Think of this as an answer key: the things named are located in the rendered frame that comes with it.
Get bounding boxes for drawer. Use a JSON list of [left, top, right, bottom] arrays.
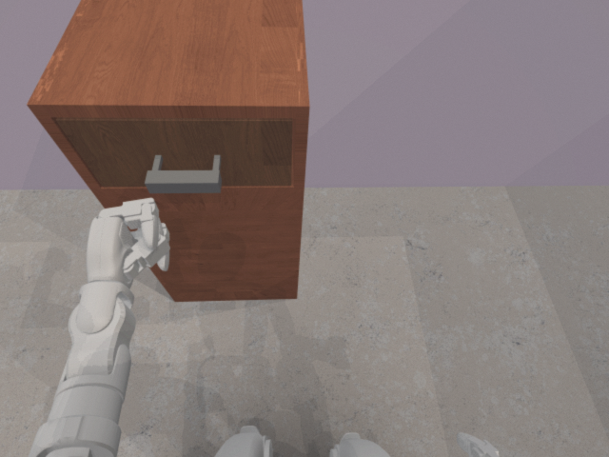
[[56, 117, 292, 187]]

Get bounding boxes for right robot shin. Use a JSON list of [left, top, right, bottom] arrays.
[[341, 432, 361, 442]]

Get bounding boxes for robot left hand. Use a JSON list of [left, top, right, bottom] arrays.
[[86, 198, 170, 289]]

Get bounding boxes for robot right hand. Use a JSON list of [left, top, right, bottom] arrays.
[[457, 432, 500, 457]]

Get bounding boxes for handle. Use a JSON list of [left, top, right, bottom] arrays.
[[145, 155, 222, 193]]

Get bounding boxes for left robot forearm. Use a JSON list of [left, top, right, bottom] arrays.
[[29, 280, 136, 457]]

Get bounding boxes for cabinet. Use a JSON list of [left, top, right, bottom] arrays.
[[27, 0, 309, 302]]

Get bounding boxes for left robot thigh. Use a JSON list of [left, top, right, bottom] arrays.
[[214, 432, 272, 457]]

